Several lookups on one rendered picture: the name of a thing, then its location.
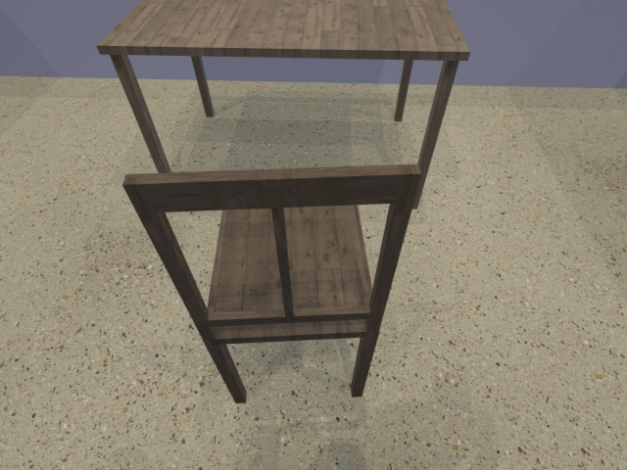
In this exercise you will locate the chair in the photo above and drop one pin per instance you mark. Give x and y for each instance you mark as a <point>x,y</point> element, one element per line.
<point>290,263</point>

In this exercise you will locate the table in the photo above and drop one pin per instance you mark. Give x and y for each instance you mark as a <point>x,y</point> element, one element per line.
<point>324,29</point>

